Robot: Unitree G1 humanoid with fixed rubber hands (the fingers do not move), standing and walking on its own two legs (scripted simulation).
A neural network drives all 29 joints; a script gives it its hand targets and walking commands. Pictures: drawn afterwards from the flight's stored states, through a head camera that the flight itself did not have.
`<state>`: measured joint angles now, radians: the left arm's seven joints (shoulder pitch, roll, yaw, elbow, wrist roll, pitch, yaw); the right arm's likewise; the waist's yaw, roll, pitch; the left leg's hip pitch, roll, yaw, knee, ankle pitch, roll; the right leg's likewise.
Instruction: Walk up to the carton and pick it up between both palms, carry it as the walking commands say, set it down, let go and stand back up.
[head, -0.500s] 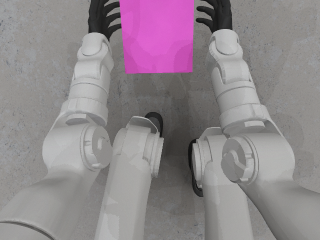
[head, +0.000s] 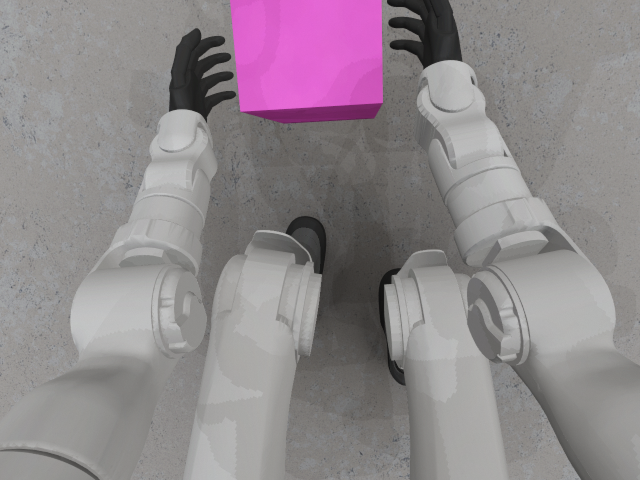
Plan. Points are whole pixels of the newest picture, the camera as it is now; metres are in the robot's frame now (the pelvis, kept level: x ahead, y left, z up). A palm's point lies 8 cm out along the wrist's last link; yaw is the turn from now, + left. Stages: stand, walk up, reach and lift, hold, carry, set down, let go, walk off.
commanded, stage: set down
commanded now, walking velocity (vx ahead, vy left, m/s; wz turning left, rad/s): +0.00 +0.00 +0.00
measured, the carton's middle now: (318, 54) +0.53 +0.10 -0.27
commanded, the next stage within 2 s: let go in 1.60 s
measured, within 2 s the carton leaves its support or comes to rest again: rests again in 0.02 s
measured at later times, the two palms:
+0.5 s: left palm (158, 99) +0.44 +0.26 -0.17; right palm (440, 77) +0.49 -0.03 -0.16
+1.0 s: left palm (29, 80) +0.43 +0.28 -0.02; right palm (500, 9) +0.50 -0.03 -0.01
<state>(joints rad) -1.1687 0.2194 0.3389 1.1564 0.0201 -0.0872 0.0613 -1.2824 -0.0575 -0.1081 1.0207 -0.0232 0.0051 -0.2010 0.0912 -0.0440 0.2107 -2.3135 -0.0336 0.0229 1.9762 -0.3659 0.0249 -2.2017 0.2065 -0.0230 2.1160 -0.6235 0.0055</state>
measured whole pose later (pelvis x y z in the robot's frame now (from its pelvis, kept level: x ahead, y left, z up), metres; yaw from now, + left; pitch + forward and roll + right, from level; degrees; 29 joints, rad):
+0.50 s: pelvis +0.00 +0.00 +0.00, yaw -1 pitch +40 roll -1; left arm -1.05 0.28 0.26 0.93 -0.09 -0.04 0.05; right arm -1.14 -0.10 0.05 0.86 0.12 0.06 -0.25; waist 0.10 -0.05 0.19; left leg -2.31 -0.03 0.02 1.98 -0.37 0.03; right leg -2.20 0.21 -0.03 2.11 -0.62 0.01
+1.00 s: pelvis +0.02 +0.02 +0.11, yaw -2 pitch +43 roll -5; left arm -0.79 0.22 0.26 0.62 -0.09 0.11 0.02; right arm -0.94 -0.10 0.00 0.66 0.08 0.18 -0.19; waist 0.12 -0.06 -0.02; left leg -2.04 -0.04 -0.01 1.68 -0.38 0.05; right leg -1.92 0.20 0.01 1.75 -0.60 0.02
